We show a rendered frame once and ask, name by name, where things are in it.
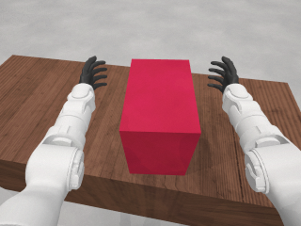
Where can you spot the robot left hand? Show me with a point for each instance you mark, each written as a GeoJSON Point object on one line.
{"type": "Point", "coordinates": [88, 72]}

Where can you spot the robot right hand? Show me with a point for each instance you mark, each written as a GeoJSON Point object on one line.
{"type": "Point", "coordinates": [229, 74]}

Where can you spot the robot left upper arm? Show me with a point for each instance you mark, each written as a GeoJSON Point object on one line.
{"type": "Point", "coordinates": [53, 172]}

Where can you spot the robot right upper arm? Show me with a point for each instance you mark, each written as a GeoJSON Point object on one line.
{"type": "Point", "coordinates": [276, 172]}

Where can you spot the robot right forearm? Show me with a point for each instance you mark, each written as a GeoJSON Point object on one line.
{"type": "Point", "coordinates": [252, 126]}

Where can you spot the robot left forearm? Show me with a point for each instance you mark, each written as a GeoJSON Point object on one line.
{"type": "Point", "coordinates": [72, 122]}

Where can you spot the pedestal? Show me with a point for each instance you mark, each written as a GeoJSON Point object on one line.
{"type": "Point", "coordinates": [214, 190]}

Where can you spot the carton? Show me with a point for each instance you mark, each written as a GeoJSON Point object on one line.
{"type": "Point", "coordinates": [159, 126]}

